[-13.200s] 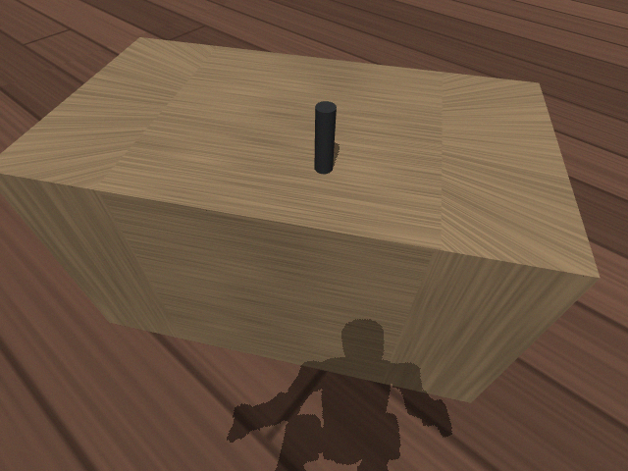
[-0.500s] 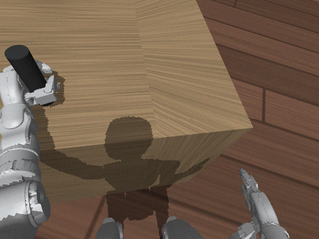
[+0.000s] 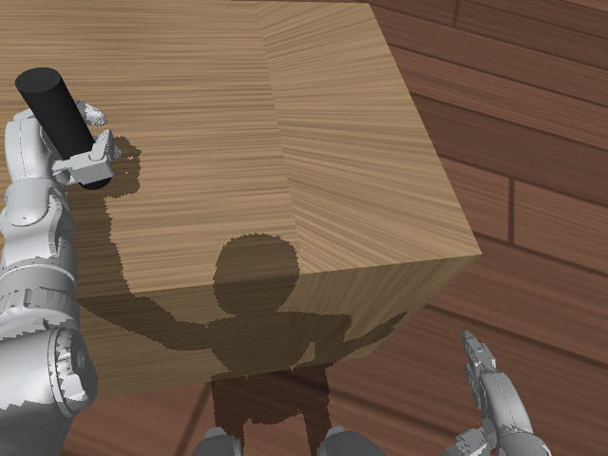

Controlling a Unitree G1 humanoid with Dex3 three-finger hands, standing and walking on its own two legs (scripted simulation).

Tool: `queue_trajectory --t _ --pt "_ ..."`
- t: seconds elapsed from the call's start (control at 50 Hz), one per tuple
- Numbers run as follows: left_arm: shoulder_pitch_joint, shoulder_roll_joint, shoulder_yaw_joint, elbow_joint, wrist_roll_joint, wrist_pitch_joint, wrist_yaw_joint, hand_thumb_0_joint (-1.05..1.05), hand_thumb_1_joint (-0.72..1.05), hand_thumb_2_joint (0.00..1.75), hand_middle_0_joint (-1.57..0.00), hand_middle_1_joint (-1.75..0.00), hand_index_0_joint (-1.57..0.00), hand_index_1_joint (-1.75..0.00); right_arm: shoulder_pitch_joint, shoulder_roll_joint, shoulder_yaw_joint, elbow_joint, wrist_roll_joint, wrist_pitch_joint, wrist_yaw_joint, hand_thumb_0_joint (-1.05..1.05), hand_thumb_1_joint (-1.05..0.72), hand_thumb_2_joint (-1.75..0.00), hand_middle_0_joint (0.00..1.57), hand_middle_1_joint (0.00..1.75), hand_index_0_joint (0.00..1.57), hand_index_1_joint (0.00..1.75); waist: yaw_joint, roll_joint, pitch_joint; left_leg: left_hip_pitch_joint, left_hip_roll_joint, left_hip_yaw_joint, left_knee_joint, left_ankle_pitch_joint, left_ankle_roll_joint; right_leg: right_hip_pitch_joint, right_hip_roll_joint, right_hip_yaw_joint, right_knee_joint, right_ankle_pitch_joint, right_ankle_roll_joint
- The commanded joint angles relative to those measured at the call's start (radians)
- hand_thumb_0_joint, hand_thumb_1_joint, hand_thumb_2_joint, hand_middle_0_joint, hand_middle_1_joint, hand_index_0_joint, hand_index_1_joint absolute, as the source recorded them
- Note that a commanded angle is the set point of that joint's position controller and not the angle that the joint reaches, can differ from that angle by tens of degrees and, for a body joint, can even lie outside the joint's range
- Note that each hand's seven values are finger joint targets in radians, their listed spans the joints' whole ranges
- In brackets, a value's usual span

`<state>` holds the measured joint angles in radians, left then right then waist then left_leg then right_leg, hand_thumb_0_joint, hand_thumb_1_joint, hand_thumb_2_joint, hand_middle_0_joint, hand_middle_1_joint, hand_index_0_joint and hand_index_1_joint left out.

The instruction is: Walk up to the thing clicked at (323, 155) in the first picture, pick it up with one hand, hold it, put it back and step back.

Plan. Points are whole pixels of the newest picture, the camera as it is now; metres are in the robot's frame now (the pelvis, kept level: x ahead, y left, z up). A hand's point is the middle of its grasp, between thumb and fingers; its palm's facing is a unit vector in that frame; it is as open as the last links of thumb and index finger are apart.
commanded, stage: settle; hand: left
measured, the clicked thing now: (71, 136) +0.50 +0.22 +0.11
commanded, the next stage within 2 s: lift in 0.36 s
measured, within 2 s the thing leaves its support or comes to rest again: neither
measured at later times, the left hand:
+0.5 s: hand (88, 124) +0.51 +0.20 +0.12, palm faces +0.15 -0.99 +0.00, open 5.0 cm
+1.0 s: hand (71, 112) +0.46 +0.19 +0.18, palm faces +0.15 -0.99 +0.00, open 5.0 cm
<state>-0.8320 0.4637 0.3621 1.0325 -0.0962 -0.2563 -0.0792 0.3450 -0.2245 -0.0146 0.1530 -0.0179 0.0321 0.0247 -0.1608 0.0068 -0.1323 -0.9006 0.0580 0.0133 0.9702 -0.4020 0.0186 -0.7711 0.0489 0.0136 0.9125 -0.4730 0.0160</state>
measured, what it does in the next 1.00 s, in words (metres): stands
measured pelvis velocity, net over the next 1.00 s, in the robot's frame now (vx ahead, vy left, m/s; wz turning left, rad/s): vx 0.01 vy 0.00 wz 0.01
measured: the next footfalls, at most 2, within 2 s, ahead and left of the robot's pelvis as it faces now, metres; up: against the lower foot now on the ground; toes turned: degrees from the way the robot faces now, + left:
none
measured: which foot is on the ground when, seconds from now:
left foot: down 0.00-1.00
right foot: down 0.00-1.00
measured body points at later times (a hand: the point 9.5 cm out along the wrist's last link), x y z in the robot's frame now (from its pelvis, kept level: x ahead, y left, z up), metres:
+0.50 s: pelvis +0.01 +0.00 +0.01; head +0.10 +0.02 +0.45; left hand +0.49 +0.25 +0.12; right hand +0.16 -0.26 -0.04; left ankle +0.03 +0.11 -0.68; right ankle -0.02 -0.14 -0.68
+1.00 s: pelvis +0.01 +0.00 +0.03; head +0.05 +0.00 +0.47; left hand +0.45 +0.24 +0.18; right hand +0.16 -0.26 -0.04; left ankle +0.03 +0.11 -0.68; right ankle -0.02 -0.14 -0.68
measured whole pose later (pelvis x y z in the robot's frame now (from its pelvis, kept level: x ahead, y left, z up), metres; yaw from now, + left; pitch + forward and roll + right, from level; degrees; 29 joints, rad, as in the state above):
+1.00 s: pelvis +0.01 +0.00 +0.03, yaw +1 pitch +12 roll -2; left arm -0.68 0.36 0.28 0.70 -0.15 -0.03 -0.05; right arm 0.33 -0.22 -0.06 0.35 0.03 -0.01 -0.01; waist -0.07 0.04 -0.15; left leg -0.66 0.05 0.03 0.81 -0.36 0.01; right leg -0.54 0.04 0.03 0.76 -0.43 0.01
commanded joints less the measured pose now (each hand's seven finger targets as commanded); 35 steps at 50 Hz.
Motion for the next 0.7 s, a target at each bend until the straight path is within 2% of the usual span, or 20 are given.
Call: queue_trajectory --t 0.0,0.02,0.06,0.14,0.16,0.18,0.24,0.28,0.32,0.34,0.38,0.42,0.44,0.46,0.48,0.54,0.58,0.6,0.62,0.68 --pt "-0.48 0.246 0.028 -0.242 -0.016 -0.069 -0.004 0.0 0.56 1.41 -1.46 -1.49 -1.46 -1.51 0.015 -0.15 -0.088 -0.153 0.007 -0.054 -0.017 0.0 0.54 -0.05 0.05 0.05 0.05 0.05 0.003 0.145 -0.482 0.506 -0.006 -0.038 -0.088 0.382 0.009 0.062 0.007 -0.028 -0.106 0.377 -0.024" --pt "-0.475 0.23 0.018 -0.244 -0.017 -0.064 -0.003 0.0 0.58 1.41 -1.47 -1.5 -1.46 -1.51 0.004 -0.14 -0.08 -0.16 0.008 -0.056 -0.017 0.0 0.54 -0.05 0.05 0.05 0.05 0.05 0.0 0.143 -0.49 0.501 -0.007 -0.034 -0.084 0.382 0.014 0.07 0.005 -0.022 -0.11 0.392 -0.021" --pt "-0.478 0.247 0.025 -0.243 -0.014 -0.058 0.003 0.0 0.57 1.4 -1.46 -1.48 -1.45 -1.5 0.021 -0.149 -0.092 -0.111 0.008 -0.054 -0.019 0.0 0.54 -0.05 0.05 0.05 0.05 0.05 0.008 0.158 -0.465 0.502 -0.007 -0.034 -0.094 0.376 0.011 0.063 0.004 -0.023 -0.113 0.378 -0.023" --pt "-0.51 0.232 0.01 -0.267 -0.016 -0.05 0.001 0.0 0.59 1.41 -1.47 -1.49 -1.46 -1.51 -0.001 -0.144 -0.084 -0.137 0.01 -0.06 -0.019 0.0 0.54 -0.05 0.05 0.05 0.05 0.05 -0.001 0.145 -0.496 0.543 0.0 -0.041 -0.099 0.409 0.01 0.061 0.009 -0.031 -0.118 0.384 -0.025" --pt "-0.493 0.238 0.019 -0.243 -0.016 -0.047 -0.003 0.0 0.6 1.42 -1.46 -1.49 -1.45 -1.5 0.0 -0.149 -0.094 -0.115 0.01 -0.059 -0.023 0.0 0.55 -0.05 0.05 0.05 0.05 0.05 0.002 0.136 -0.474 0.53 -0.003 -0.04 -0.101 0.4 0.01 0.065 0.008 -0.03 -0.121 0.385 -0.024" --pt "-0.484 0.229 0.013 -0.237 -0.016 -0.042 -0.002 0.0 0.59 1.42 -1.46 -1.5 -1.46 -1.52 0.0 -0.139 -0.083 -0.106 0.011 -0.062 -0.021 0.0 0.55 -0.05 0.05 0.05 0.05 0.05 0.004 0.138 -0.464 0.526 -0.003 -0.038 -0.102 0.402 0.011 0.067 0.006 -0.029 -0.12 0.388 -0.024" --pt "-0.509 0.245 0.019 -0.258 -0.018 -0.038 -0.002 0.0 0.6 1.42 -1.47 -1.5 -1.47 -1.52 -0.016 -0.158 -0.098 -0.12 0.01 -0.063 -0.02 0.0 0.55 -0.05 0.05 0.05 0.05 0.05 0.005 0.154 -0.505 0.569 0.002 -0.044 -0.104 0.445 0.005 0.07 0.008 -0.034 -0.12 0.396 -0.027" --pt "-0.519 0.228 0.008 -0.253 -0.017 -0.032 -0.002 0.0 0.59 1.43 -1.47 -1.5 -1.47 -1.52 -0.004 -0.125 -0.067 -0.094 0.01 -0.062 -0.018 0.0 0.55 -0.05 0.05 0.05 0.05 0.05 0.008 0.153 -0.479 0.552 0.001 -0.041 -0.107 0.446 0.006 0.069 0.008 -0.033 -0.124 0.404 -0.026" --pt "-0.505 0.249 0.019 -0.247 -0.019 -0.027 -0.003 0.0 0.59 1.44 -1.47 -1.51 -1.47 -1.53 -0.012 -0.162 -0.107 -0.097 0.013 -0.064 -0.024 0.0 0.55 -0.05 0.05 0.05 0.05 0.05 0.001 0.13 -0.489 0.551 -0.003 -0.035 -0.108 0.442 0.013 0.1 0.005 -0.027 -0.13 0.431 -0.021" --pt "-0.504 0.252 0.022 -0.252 -0.018 -0.022 -0.002 0.0 0.61 1.43 -1.48 -1.51 -1.48 -1.53 -0.015 -0.165 -0.108 -0.096 0.013 -0.066 -0.024 0.0 0.55 -0.05 0.05 0.05 0.05 0.05 0.006 0.135 -0.5 0.555 -0.002 -0.035 -0.104 0.456 0.013 0.103 0.004 -0.026 -0.128 0.441 -0.021" --pt "-0.516 0.229 0.012 -0.252 -0.02 -0.021 -0.009 0.0 0.61 1.44 -1.48 -1.51 -1.47 -1.52 -0.015 -0.115 -0.059 -0.072 0.012 -0.063 -0.016 0.0 0.55 -0.05 0.05 0.05 0.05 0.05 0.017 0.155 -0.491 0.56 0.001 -0.04 -0.106 0.486 0.009 0.087 0.004 -0.032 -0.126 0.439 -0.024" --pt "-0.52 0.234 0.01 -0.248 -0.022 -0.017 -0.008 0.0 0.6 1.45 -1.48 -1.52 -1.48 -1.54 -0.03 -0.151 -0.099 -0.08 0.016 -0.067 -0.022 0.0 0.55 -0.05 0.05 0.05 0.05 0.05 0.005 0.142 -0.486 0.574 0.002 -0.038 -0.112 0.466 0.01 0.089 0.007 -0.032 -0.134 0.426 -0.023" --pt "-0.538 0.246 0.012 -0.265 -0.02 -0.014 -0.006 0.0 0.62 1.46 -1.49 -1.52 -1.48 -1.54 -0.034 -0.15 -0.091 -0.08 0.016 -0.069 -0.022 0.0 0.55 -0.05 0.05 0.05 0.05 0.05 0.007 0.137 -0.491 0.56 -0.002 -0.033 -0.114 0.437 0.015 0.098 0.004 -0.024 -0.142 0.425 -0.021" --pt "-0.535 0.24 0.015 -0.247 -0.016 -0.009 -0.003 0.0 0.66 1.39 -1.45 -1.5 -1.47 -1.5 -0.033 -0.14 -0.079 -0.078 0.014 -0.069 -0.021 0.0 0.55 -0.05 0.05 0.05 0.05 0.05 0.004 0.12 -0.476 0.542 -0.003 -0.035 -0.122 0.411 0.015 0.098 0.004 -0.025 -0.145 0.408 -0.022" --pt "-0.518 0.237 0.016 -0.245 -0.021 -0.009 -0.005 0.0 0.67 1.39 -1.45 -1.5 -1.47 -1.5 -0.016 -0.133 -0.08 -0.061 0.015 -0.068 -0.021 0.0 0.55 -0.05 0.05 0.05 0.05 0.05 0.01 0.131 -0.478 0.537 -0.007 -0.027 -0.117 0.423 0.016 0.113 0.002 -0.021 -0.147 0.429 -0.019" --pt "-0.492 0.267 0.036 -0.278 -0.027 -0.001 -0.005 0.0 0.67 1.36 -1.44 -1.48 -1.46 -1.48 -0.012 -0.199 -0.141 -0.107 0.019 -0.069 -0.03 0.0 0.54 -0.05 0.05 0.05 0.05 0.05 0.006 0.108 -0.52 0.569 -0.007 -0.026 -0.124 0.446 0.018 0.151 0.001 -0.02 -0.155 0.463 -0.016" --pt "-0.469 0.206 -0.007 -0.287 -0.024 0.011 -0.008 0.0 0.69 1.37 -1.44 -1.48 -1.46 -1.48 0.002 -0.122 -0.074 -0.063 0.024 -0.067 -0.023 0.0 0.55 -0.05 0.05 0.05 0.05 0.05 0.032 0.124 -0.487 0.559 -0.01 -0.023 -0.129 0.449 0.018 0.153 -0.001 -0.018 -0.159 0.466 -0.015" --pt "-0.488 0.222 0.002 -0.323 -0.029 0.012 -0.006 0.0 0.7 1.37 -1.45 -1.49 -1.46 -1.48 -0.033 -0.134 -0.09 -0.089 0.03 -0.074 -0.026 0.0 0.54 -0.05 0.05 0.05 0.05 0.05 0.034 0.121 -0.495 0.571 -0.011 -0.02 -0.132 0.447 0.017 0.158 -0.001 -0.017 -0.163 0.46 -0.015" --pt "-0.467 0.242 0.02 -0.321 -0.035 0.016 -0.004 0.0 0.68 1.36 -1.44 -1.48 -1.46 -1.47 -0.037 -0.172 -0.128 -0.081 0.032 -0.076 -0.032 0.0 0.54 -0.05 0.05 0.05 0.05 0.05 0.031 0.12 -0.498 0.576 -0.008 -0.022 -0.136 0.448 0.015 0.167 -0.001 -0.019 -0.162 0.458 -0.016" --pt "-0.483 0.199 -0.011 -0.374 -0.038 0.03 0.0 0.0 0.67 1.37 -1.43 -1.47 -1.45 -1.47 -0.021 -0.132 -0.094 -0.062 0.032 -0.08 -0.032 0.0 0.55 -0.05 0.05 0.05 0.05 0.05 0.041 0.13 -0.478 0.593 -0.008 -0.022 -0.157 0.433 0.01 0.168 0.002 -0.024 -0.179 0.431 -0.019"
